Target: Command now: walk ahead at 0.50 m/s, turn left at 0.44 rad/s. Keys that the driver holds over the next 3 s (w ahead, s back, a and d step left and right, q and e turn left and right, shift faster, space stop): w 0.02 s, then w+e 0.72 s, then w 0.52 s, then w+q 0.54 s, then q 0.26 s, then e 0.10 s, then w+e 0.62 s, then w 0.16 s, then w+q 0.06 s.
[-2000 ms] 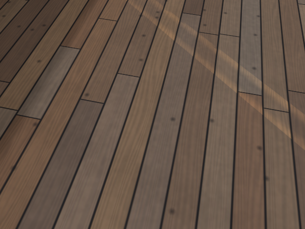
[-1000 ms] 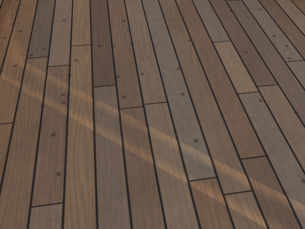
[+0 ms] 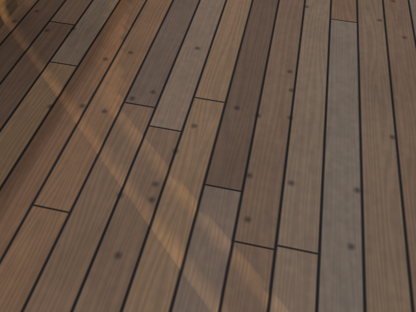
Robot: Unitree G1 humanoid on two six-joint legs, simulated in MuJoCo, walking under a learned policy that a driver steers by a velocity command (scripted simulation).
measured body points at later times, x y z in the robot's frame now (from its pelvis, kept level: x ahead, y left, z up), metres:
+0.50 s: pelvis +0.29 -0.05 +0.00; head +0.33 -0.05 +0.45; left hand +0.51 +0.18 -0.10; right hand +0.30 -0.34 -0.13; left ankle +0.10 +0.08 -0.70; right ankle +0.40 -0.14 -0.72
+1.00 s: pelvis +0.60 -0.07 +0.01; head +0.62 -0.08 +0.45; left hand +0.74 +0.18 -0.12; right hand +0.70 -0.38 -0.07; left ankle +0.73 -0.01 -0.72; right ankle +0.41 -0.14 -0.69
